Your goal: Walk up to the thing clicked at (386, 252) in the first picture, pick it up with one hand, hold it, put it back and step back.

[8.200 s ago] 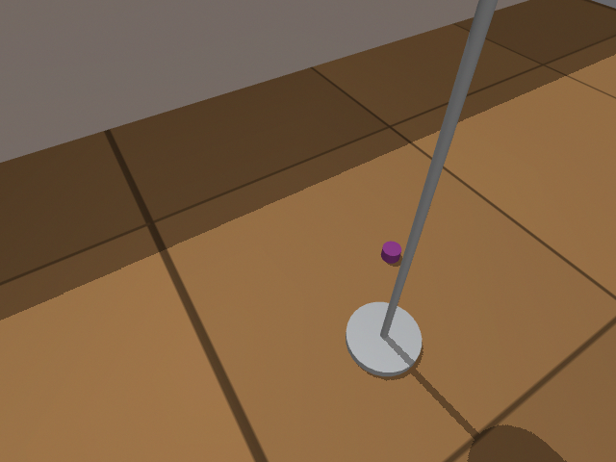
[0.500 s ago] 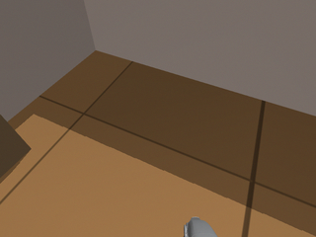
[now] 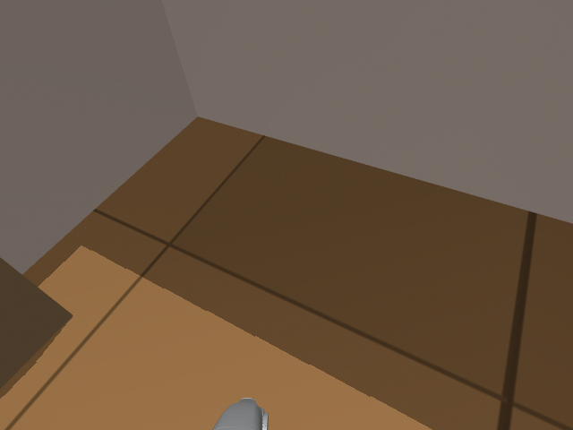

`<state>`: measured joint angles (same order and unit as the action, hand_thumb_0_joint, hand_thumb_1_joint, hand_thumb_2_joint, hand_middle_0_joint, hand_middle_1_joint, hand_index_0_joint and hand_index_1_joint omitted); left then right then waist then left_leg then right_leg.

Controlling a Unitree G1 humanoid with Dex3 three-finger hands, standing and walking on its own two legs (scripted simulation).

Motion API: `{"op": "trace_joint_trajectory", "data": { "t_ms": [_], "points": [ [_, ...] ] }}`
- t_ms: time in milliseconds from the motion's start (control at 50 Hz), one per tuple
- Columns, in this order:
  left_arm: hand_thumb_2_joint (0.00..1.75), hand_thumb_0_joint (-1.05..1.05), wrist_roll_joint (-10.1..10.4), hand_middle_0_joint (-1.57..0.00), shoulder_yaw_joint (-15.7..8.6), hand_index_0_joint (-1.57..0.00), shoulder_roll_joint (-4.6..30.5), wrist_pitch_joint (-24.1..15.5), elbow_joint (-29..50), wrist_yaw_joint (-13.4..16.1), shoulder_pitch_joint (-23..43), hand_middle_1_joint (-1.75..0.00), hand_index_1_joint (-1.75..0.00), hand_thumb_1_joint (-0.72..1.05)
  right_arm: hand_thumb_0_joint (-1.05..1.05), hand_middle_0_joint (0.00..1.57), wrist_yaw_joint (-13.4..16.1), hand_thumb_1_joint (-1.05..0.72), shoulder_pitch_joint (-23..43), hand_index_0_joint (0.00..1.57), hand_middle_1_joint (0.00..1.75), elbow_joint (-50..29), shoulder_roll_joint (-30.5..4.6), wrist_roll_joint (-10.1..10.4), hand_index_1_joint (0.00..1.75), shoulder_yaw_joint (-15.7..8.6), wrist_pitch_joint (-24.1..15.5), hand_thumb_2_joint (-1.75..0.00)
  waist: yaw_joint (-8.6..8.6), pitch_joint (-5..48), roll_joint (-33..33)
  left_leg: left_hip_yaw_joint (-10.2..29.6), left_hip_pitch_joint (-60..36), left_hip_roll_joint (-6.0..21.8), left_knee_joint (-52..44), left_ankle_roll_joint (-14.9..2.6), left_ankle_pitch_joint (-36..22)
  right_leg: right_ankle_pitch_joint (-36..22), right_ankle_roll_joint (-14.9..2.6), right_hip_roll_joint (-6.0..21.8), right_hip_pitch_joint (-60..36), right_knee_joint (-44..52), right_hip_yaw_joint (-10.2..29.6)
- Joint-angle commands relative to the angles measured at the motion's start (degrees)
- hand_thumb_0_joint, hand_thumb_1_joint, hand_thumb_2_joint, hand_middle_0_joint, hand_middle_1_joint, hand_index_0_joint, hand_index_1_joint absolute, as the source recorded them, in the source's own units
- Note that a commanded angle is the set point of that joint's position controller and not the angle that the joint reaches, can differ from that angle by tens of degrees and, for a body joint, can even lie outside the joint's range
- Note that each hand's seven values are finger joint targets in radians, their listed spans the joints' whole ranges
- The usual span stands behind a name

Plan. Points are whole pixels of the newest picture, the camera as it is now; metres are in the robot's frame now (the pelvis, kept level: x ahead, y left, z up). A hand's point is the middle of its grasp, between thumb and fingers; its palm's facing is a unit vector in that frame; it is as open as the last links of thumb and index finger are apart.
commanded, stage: walk up
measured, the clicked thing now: out of the picture -0.65 -0.96 -0.75
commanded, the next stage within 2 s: none
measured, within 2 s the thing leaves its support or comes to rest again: neither
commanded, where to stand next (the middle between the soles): +0.44 +0.03 m, yaw +0 degrees
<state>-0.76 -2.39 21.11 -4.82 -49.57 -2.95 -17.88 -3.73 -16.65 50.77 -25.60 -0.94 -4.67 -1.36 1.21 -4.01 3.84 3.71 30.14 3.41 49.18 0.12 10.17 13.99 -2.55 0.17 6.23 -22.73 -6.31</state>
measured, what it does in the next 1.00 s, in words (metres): walks ahead, turning right: left foot, then right foot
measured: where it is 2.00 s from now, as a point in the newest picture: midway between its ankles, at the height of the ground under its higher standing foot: (245, 351)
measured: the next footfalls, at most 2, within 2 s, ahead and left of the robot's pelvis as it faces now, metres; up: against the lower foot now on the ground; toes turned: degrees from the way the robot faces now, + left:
left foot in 0.16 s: +0.22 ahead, +0.15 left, +0.00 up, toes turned +5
right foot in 0.66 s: +0.38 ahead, -0.14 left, +0.00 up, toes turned -18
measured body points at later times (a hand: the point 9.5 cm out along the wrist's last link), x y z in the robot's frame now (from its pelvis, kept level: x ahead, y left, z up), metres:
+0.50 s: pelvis +0.19 +0.04 +0.00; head +0.18 +0.04 +0.45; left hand +0.24 +0.35 -0.12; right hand +0.27 -0.28 -0.10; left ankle +0.18 +0.15 -0.74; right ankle +0.28 -0.14 -0.69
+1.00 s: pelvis +0.39 +0.01 +0.00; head +0.41 -0.06 +0.44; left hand +0.51 +0.31 -0.08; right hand +0.42 -0.33 -0.14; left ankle +0.56 +0.15 -0.66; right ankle +0.34 -0.13 -0.74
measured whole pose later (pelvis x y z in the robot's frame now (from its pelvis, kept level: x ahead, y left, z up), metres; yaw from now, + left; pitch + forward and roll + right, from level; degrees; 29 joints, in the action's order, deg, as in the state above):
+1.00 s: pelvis +0.39 +0.01 +0.00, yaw -26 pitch -2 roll +1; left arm -0.4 -0.2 19.4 -2.5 -48.7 2.1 -24.2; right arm -4.4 -4.1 44.5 -25.4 0.0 -4.4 5.2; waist 2.7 -8.0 7.1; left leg 5.4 34.9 4.5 57.8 1.3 14.8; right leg 12.9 2.0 0.3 11.2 -25.9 9.3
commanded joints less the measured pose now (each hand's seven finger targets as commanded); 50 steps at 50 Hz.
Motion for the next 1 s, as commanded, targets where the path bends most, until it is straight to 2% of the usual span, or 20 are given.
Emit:
{"op": "trace_joint_trajectory", "data": {
  "t_ms": [0, 100, 140, 160, 180, 200, 220, 280, 300, 400, 540, 600, 620, 640, 660, 680, 700, 800, 920, 980],
  "points": [
    [0.9, 0.0, 0.1, -0.2, -5.7, -0.2, 16.7, -1.5, 4.6, 1.2, -1.3, -0.3, -0.3, 0.9, 0.0, 0.2, -0.4, -0.9, 4.9, 0.2, 0.3, -5.5, -7.2, -0.4, 0.3, -1.7, -2.2, -0.9, 2.21, -2.8, -10.4, -1.8, 2.1, 2.4, -11.0, 0.1, -2.9, -2.6, -7.59, 14.1, -0.1, 9.5, 8.5],
    [0.9, 0.0, 0.3, -0.2, -5.4, -0.2, 17.6, -0.6, 4.9, 1.4, -2.3, -0.3, -0.3, 0.9, 0.0, 0.2, -0.2, -0.9, 5.4, 0.2, 0.3, -5.8, -7.3, -0.5, 0.3, -1.8, -3.1, -0.9, 1.24, 1.2, -9.8, -6.4, -8.3, 0.5, -17.7, -2.31, -0.5, -14.3, -7.83, 15.0, -0.7, 1.1, 7.5],
    [0.9, 0.0, 0.2, -0.2, -4.5, -0.2, 16.5, -0.3, 5.9, 1.6, -0.9, -0.3, -0.3, 0.9, 0.0, 0.2, 0.4, -0.9, -3.8, 0.2, 0.3, -3.1, -9.9, -0.8, 0.3, -2.9, -3.6, -0.9, -3.89, 5.5, -2.5, -6.1, -23.5, -1.2, -20.9, -4.28, -0.1, -17.0, -5.72, 11.9, 5.3, -12.7, 4.8],
    [0.9, 0.0, 0.6, -0.2, -3.2, -0.2, 12.9, 0.0, 6.2, 1.6, -4.0, -0.3, -0.3, 0.9, 0.0, 0.2, 1.1, -0.9, -10.4, 0.2, 0.3, -1.6, -13.8, -1.4, 0.3, -4.3, -4.0, -0.9, -6.45, 10.7, 7.8, 1.3, -34.0, 3.5, -24.9, -7.14, 6.2, -12.1, -3.35, 7.3, 12.1, -28.0, 1.5],
    [0.9, 0.0, 1.2, -0.2, -2.0, -0.2, 8.3, 0.0, 6.4, 1.5, -7.7, -0.3, -0.3, 0.9, 0.0, 0.2, 1.9, -0.9, -11.1, 0.2, 0.3, -3.3, -17.6, -1.6, 0.3, -5.1, -4.3, -0.9, -5.06, 13.0, 18.9, 24.0, -43.8, 16.5, -26.4, -11.0, 7.1, 16.3, 0.14, -0.6, 27.5, -40.0, 1.7],
    [0.9, 0.0, 1.2, -0.2, -3.7, -0.2, 14.7, 0.8, 4.9, 2.4, -7.0, -0.3, -0.3, 0.9, 0.0, 0.2, 2.0, -0.9, -10.0, 0.2, 0.3, -4.3, -18.1, 0.3, 0.3, -5.3, -4.1, -0.9, -5.89, 12.8, 8.8, 35.6, -43.0, 21.7, -31.5, -16.78, 11.1, 19.5, -0.66, -1.2, 31.4, -45.0, 5.7],
    [0.9, 0.0, 0.7, -0.2, -3.7, -0.2, 16.8, 1.0, 4.1, 2.6, -4.0, -0.3, -0.3, 0.9, 0.0, 0.2, 2.1, -0.9, -9.0, 0.2, 0.3, -4.3, -16.6, 1.2, 0.3, -5.2, -3.8, -0.9, -5.81, 8.2, 4.7, 32.6, -37.7, 21.5, -31.9, -17.48, 7.0, 17.8, -0.73, 1.3, 31.8, -47.6, 9.0],
    [0.9, 0.0, 1.4, -0.2, -3.3, -0.2, 14.8, 1.1, 2.7, 1.9, -5.1, -0.3, -0.3, 0.9, 0.0, 0.2, 2.9, -0.9, -3.2, 0.2, 0.3, -5.8, -11.6, 1.5, 0.3, -2.6, -4.0, -0.9, -2.09, 2.3, 1.1, 9.7, -25.5, 14.0, -31.1, -11.93, -12.9, 8.7, -0.17, 3.9, 25.0, -43.3, 12.6],
    [0.9, 0.0, 2.1, -0.2, -1.6, -0.2, 13.0, 3.1, 2.8, 1.0, -5.7, -0.3, -0.3, 0.9, 0.0, 0.2, 2.0, -0.9, 1.7, 0.2, 0.3, -6.4, -10.2, 1.9, 0.3, -3.0, -3.5, -0.9, -1.61, 5.1, 6.5, 4.6, -26.4, 14.9, -35.0, -10.65, 3.4, 7.4, 0.49, 5.0, 24.7, -39.3, 11.9],
    [0.9, 0.0, 0.9, -0.2, -2.7, -0.2, 14.9, 4.5, 2.2, -0.8, -1.5, -0.3, -0.3, 0.9, 0.0, 0.2, 0.9, -0.9, 5.6, 0.2, 0.3, -7.8, -12.1, 1.1, 0.3, -3.4, -2.8, -0.9, -1.37, -3.3, 6.7, 0.2, -17.1, 14.7, -43.5, -11.01, 19.8, 1.1, 4.14, 7.2, 24.1, -29.1, 7.3],
    [0.9, 0.0, 0.8, -0.2, -2.4, -0.2, 13.4, 4.0, 0.7, -0.6, 0.0, -0.3, -0.3, 0.9, 0.0, 0.2, -0.8, -0.9, 9.3, 0.2, 0.3, -8.9, -11.7, 0.5, 0.3, -3.6, -0.7, -0.9, -1.06, -3.2, 4.3, -9.5, -17.1, 11.9, -37.7, -8.65, 19.2, -5.7, 3.44, 6.9, 17.7, -16.9, 0.7],
    [0.9, 0.0, 0.1, -0.2, -3.0, -0.2, 13.6, 3.1, -1.6, 0.7, -7.9, -0.3, -0.3, 0.9, 0.0, 0.2, -1.0, -0.9, 12.0, 0.2, 0.3, -9.0, -11.3, 0.4, 0.3, -3.6, 0.9, -0.9, 3.45, 0.3, -0.7, -13.3, -15.0, 10.4, -23.5, -7.97, 15.5, -5.5, 2.62, 4.1, 7.1, -12.0, -2.2],
    [0.9, 0.0, -0.4, -0.2, -4.2, -0.2, 16.0, 2.4, -3.4, 1.7, -14.2, -0.3, -0.3, 0.9, 0.0, 0.2, -1.2, -0.9, 10.8, 0.2, 0.3, -8.8, -9.2, 0.3, 0.3, -2.7, 1.3, -0.9, 6.66, 4.9, -9.3, -15.8, -11.9, 6.2, -7.8, -6.13, 5.9, -2.0, 1.59, 2.2, -2.6, -9.7, 0.2],
    [0.9, 0.0, -0.9, -0.2, -5.8, -0.2, 20.8, 2.0, -3.9, 3.1, -20.4, -0.3, -0.3, 0.9, 0.0, 0.2, -1.2, -0.9, 9.7, 0.2, 0.3, -9.3, -6.7, 0.6, 0.3, -1.9, 1.5, -0.9, 10.06, 5.9, -21.1, -15.6, -3.1, 0.8, 9.8, -3.12, 8.7, 9.5, -1.73, 6.7, -8.2, -1.4, 15.4],
    [0.9, 0.0, -0.9, -0.2, -5.9, -0.2, 23.8, 1.5, -2.3, 4.0, -17.7, -0.3, -0.3, 0.9, 0.0, 0.2, -1.3, -0.9, 7.0, 0.2, 0.3, -10.2, -3.8, 1.1, 0.3, -0.9, 1.5, -0.9, 6.24, 3.3, -29.2, -10.1, 7.8, -5.7, 16.9, -0.25, 26.4, 8.9, -4.61, 16.4, -9.3, 6.4, 38.5],
    [0.9, 0.0, -0.1, -0.2, -5.0, -0.2, 23.9, 1.2, -0.6, 4.3, -14.4, -0.3, -0.3, 0.9, 0.0, 0.2, -1.0, -0.9, 6.5, 0.2, 0.3, -11.0, -7.3, 0.7, 0.3, -1.1, 1.6, -0.9, 4.17, 5.3, -22.5, -1.2, 11.4, -4.5, 21.3, 0.59, 25.9, 6.9, -9.92, 22.6, -10.5, 10.7, 53.6],
    [0.9, 0.0, 0.8, -0.2, -5.2, -0.2, 25.1, 0.7, 1.3, 5.0, -10.8, -0.3, -0.3, 0.9, 0.0, 0.2, -0.4, -0.9, 7.9, 0.2, 0.3, -10.8, -8.9, 0.5, 0.3, -1.6, 1.3, -0.9, 3.13, 6.5, -17.7, 1.2, 11.9, -2.2, 24.2, 0.97, 24.0, 8.0, -11.2, 24.2, -8.7, 11.4, 56.5],
    [0.9, 0.0, 2.1, -0.2, -4.1, -0.2, 17.9, -0.2, 1.2, 6.5, -7.4, -0.3, -0.3, 0.9, 0.0, 0.2, -1.8, -0.9, 8.5, 0.2, 0.3, -10.0, -8.7, 1.0, 0.3, -1.4, 3.4, -0.9, -0.64, 5.2, -12.3, 0.6, 4.9, 1.9, 14.8, -0.2, 6.0, -15.7, -1.34, 10.9, -3.6, 5.3, 25.4],
    [0.9, 0.0, 0.4, -0.2, -3.5, -0.2, 16.4, 0.5, 5.7, 6.8, -5.3, -0.3, -0.3, 0.9, 0.0, 0.2, -0.3, -0.9, 13.8, 0.2, 0.3, -11.2, -5.7, 1.2, 0.3, -1.4, 5.3, -0.9, -0.57, 2.2, -13.1, -2.8, -0.2, -0.9, 10.8, 1.56, 3.7, -46.3, -4.23, 6.8, 6.0, 0.8, 16.7],
    [0.9, 0.0, -0.3, -0.2, -3.9, -0.2, 17.1, 1.8, 8.0, 7.1, -6.0, -0.3, -0.3, 0.9, 0.0, 0.2, 0.8, -0.9, 17.4, 0.2, 0.3, -11.6, -5.2, 1.7, 0.3, -1.3, 5.5, -0.9, 0.47, 3.6, -15.4, -1.5, -1.4, -2.1, 5.3, 1.56, 4.3, -45.7, -6.01, 6.9, 4.9, -3.0, 18.8]
  ]
}}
